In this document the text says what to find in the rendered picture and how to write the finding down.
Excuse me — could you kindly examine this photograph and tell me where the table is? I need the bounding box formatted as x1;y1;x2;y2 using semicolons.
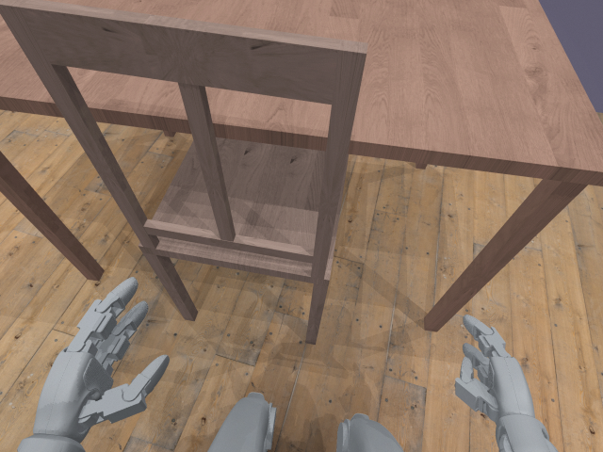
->
0;0;603;332

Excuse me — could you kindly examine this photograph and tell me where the left robot thigh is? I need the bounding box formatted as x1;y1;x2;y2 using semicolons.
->
207;397;277;452

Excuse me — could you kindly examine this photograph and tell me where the chair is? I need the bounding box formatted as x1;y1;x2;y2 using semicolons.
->
0;0;368;345

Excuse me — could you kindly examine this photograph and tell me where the robot right hand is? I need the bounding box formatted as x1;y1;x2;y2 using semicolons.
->
455;315;535;424

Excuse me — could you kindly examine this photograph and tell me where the right robot thigh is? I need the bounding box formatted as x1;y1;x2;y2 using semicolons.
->
336;418;404;452

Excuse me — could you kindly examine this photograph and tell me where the robot thigh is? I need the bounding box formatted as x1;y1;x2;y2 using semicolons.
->
207;397;277;452
336;418;404;452

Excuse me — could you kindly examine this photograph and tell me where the robot right forearm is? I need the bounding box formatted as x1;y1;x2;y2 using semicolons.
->
496;414;559;452

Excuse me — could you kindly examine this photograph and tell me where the robot left hand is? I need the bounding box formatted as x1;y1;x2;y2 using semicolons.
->
33;277;170;443

